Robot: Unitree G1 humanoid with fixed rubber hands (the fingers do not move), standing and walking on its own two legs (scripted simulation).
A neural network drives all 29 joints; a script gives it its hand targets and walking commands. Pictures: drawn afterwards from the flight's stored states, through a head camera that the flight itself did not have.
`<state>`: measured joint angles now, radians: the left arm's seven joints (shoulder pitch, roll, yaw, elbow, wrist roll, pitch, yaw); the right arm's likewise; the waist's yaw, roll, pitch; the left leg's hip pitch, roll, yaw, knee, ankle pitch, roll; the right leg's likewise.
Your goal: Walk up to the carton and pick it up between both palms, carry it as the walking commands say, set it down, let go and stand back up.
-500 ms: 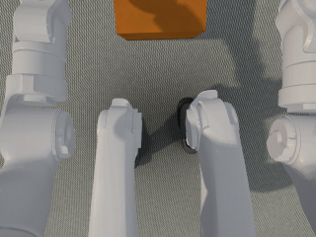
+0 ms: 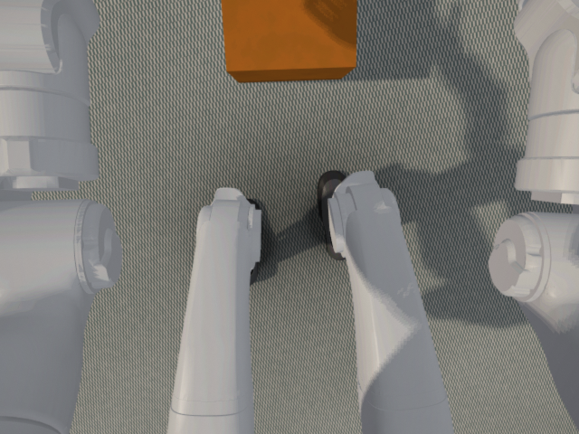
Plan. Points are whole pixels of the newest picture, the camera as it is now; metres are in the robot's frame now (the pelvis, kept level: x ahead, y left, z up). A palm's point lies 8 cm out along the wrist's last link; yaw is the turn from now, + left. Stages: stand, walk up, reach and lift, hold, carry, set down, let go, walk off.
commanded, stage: set down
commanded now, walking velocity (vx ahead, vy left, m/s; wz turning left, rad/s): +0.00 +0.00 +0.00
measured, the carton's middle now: (288, 18) +0.59 -0.03 -0.46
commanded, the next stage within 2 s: let go in 0.36 s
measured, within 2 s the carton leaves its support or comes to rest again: neither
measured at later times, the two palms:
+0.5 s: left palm out of the picture +0.57 +0.15 -0.01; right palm out of the picture +0.52 -0.26 -0.02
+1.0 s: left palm out of the picture +0.38 +0.19 +0.13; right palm out of the picture +0.31 -0.29 +0.11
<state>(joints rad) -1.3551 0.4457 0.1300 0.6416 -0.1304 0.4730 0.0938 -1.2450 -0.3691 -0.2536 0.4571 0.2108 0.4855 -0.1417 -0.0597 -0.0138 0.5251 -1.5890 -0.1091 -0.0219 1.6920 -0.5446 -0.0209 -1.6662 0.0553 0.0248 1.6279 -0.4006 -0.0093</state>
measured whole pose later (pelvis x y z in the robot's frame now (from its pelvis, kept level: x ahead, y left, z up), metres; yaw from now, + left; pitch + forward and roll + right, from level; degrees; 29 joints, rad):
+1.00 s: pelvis +0.06 -0.01 +0.18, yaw -2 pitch +12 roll +2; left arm -0.23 0.23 0.12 0.41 -0.09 0.25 -0.05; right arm -0.17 -0.32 -0.09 0.41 0.13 0.27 0.03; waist -0.06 0.00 0.13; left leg -0.74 -0.07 -0.05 0.89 -0.36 -0.01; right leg -0.82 0.06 0.06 0.87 -0.25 -0.02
